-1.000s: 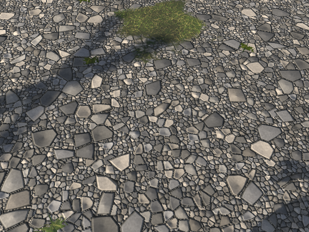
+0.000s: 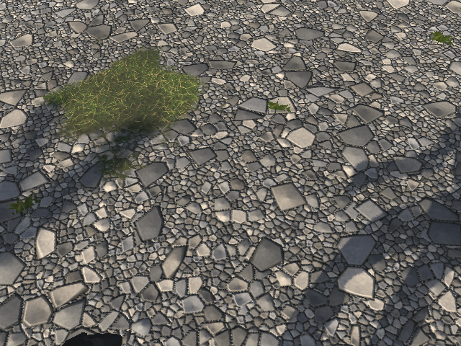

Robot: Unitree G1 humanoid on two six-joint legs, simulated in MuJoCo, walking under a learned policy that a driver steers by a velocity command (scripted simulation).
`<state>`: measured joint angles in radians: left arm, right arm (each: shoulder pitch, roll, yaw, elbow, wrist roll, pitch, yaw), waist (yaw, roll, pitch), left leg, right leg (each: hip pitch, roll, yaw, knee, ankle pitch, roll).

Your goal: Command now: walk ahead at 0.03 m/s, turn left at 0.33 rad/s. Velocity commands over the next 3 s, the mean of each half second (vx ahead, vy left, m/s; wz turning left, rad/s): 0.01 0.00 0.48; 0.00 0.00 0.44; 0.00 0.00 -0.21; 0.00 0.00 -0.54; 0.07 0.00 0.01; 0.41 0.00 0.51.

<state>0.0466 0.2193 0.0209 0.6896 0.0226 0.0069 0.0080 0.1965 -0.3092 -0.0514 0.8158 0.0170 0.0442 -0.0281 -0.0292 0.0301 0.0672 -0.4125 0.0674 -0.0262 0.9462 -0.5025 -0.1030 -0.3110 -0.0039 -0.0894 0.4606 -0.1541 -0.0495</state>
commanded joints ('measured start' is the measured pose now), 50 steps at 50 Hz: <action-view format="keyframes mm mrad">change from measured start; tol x16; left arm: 1 -23 180 64 -31 -2 -5 24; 50 71 252 67 110 -29 -7 10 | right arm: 1 42 -80 -29 -57 -2 9 -13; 11 114 -294 -86 -111 -40 -11 16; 50 -44 -85 -26 -183 -4 -9 -2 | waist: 1 23 -158 -131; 8 -29 -157 -154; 11 -22 313 -45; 14 19 93 -76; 34 53 128 -154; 37 -9 -296 -134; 50 66 -214 -112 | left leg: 1 18 15 23 6 49 9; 9 238 -32 69 -460 306 144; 11 274 332 -512 -666 681 414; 14 277 206 -340 -650 524 337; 19 370 142 -274 -612 692 313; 34 276 57 -481 -499 633 276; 37 -105 -232 -177 -91 -162 116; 41 -139 -140 -168 233 12 30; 50 124 -78 7 -318 107 10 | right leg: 1 89 -279 156 -181 143 -201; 8 105 -297 85 -69 126 -123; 11 -331 28 -14 485 -505 113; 17 -309 -4 162 685 -216 110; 32 -59 53 189 137 -201 124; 35 159 -7 193 -141 63 77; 38 202 -414 604 -174 333 -253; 50 218 -221 272 -109 362 -172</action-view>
